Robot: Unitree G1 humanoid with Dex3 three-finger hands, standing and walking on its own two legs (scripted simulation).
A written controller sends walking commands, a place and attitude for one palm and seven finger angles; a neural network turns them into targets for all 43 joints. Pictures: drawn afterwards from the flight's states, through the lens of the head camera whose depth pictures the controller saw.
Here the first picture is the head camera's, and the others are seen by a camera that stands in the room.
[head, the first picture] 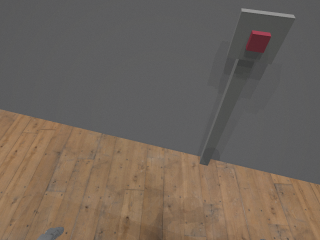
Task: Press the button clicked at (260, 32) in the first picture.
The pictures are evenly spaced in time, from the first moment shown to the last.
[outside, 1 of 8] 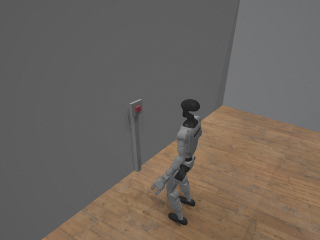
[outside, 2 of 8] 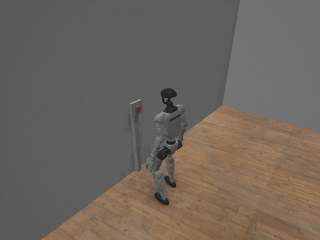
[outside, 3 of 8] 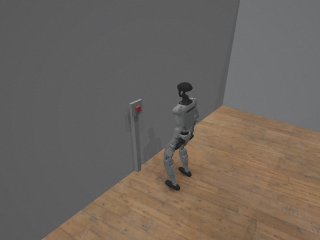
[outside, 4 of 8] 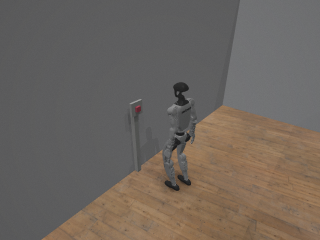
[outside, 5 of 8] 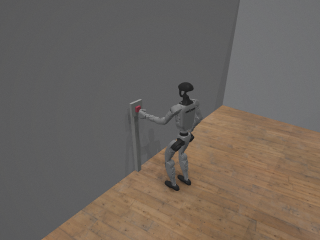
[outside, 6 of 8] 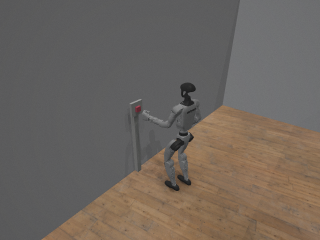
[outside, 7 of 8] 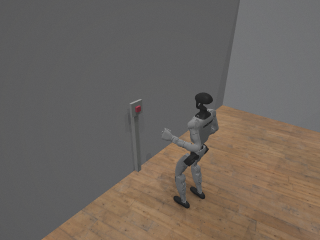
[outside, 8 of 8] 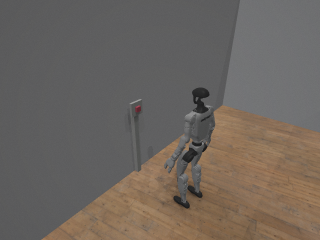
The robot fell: no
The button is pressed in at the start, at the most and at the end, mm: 0 13 0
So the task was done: yes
